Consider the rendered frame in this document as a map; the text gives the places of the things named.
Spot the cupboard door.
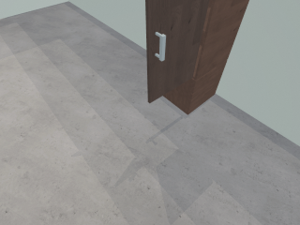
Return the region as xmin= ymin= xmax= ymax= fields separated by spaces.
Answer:
xmin=145 ymin=0 xmax=210 ymax=103

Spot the handle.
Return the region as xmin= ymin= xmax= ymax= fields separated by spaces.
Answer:
xmin=155 ymin=32 xmax=166 ymax=62

